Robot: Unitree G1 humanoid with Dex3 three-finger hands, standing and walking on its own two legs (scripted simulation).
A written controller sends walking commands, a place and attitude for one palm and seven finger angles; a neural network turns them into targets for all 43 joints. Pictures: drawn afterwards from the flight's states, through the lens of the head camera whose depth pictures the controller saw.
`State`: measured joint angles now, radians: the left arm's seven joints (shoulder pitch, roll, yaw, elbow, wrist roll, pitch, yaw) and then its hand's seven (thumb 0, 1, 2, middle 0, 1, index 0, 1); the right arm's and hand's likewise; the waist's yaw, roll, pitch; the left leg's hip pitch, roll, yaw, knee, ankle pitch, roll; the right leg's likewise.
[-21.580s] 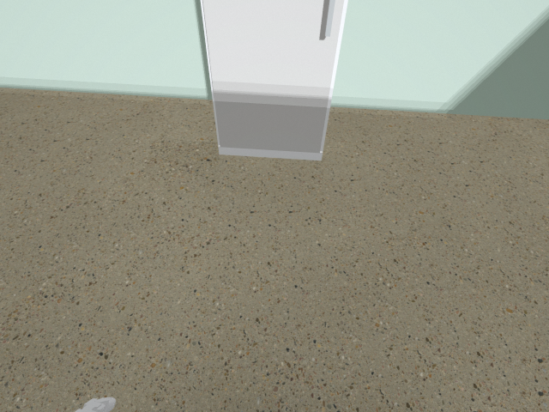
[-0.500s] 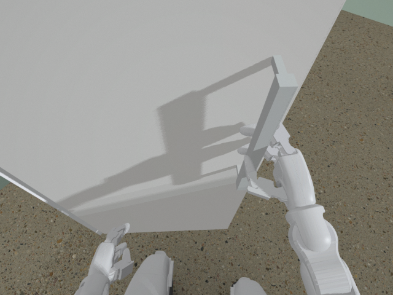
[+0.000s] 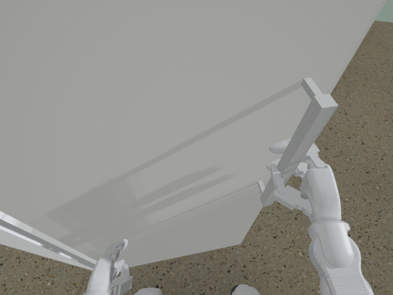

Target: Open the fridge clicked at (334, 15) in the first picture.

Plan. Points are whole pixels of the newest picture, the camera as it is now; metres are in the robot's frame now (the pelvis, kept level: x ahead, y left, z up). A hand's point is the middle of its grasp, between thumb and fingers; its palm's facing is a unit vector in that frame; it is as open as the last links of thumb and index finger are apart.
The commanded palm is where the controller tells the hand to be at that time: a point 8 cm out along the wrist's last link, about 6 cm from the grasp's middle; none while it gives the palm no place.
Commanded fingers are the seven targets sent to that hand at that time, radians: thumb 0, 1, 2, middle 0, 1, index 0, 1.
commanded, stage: stop walking and hold the door back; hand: right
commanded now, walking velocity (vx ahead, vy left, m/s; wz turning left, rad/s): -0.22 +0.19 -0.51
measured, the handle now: (282, 157) +0.33 -0.13 +0.11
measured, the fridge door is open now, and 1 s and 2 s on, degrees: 65 69 68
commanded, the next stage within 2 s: loosen the grip on the handle in 1.00 s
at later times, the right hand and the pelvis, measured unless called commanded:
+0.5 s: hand (280, 213) +0.23 -0.11 +0.11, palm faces +0.28 +0.94 -0.19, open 5.8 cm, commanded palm +0.23 -0.17 +0.11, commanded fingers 0.00 -0.90 -0.90 0.45 1.40 0.45 1.40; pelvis -0.08 +0.08 -0.01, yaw -13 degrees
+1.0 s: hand (278, 199) +0.26 -0.11 +0.11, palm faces +0.18 +0.96 -0.19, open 5.7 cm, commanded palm +0.23 -0.16 +0.11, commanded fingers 0.00 -0.90 -0.90 0.45 1.40 0.45 1.40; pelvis -0.10 +0.06 +0.00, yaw -12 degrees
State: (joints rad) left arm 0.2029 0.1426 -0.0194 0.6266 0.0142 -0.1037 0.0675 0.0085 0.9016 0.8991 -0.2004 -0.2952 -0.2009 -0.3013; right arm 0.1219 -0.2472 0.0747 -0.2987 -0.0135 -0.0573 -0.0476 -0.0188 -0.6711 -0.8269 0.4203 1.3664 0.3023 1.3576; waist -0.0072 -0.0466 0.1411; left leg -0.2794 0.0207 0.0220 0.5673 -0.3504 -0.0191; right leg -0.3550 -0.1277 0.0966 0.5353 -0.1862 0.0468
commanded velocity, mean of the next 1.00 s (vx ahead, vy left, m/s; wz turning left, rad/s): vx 0.09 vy -0.02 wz -0.05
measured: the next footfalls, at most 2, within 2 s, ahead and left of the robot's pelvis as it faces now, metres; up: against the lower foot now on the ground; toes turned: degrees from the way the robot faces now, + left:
left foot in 0.02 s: +0.00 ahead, +0.16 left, +0.00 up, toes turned -10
right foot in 0.22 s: +0.03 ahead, -0.04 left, +0.00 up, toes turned -14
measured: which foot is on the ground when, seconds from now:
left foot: up 0.00-0.00, down 0.02-1.00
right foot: down 0.00-0.00, up 0.02-0.20, down 0.22-0.44, up 0.46-0.68, down 0.70-1.00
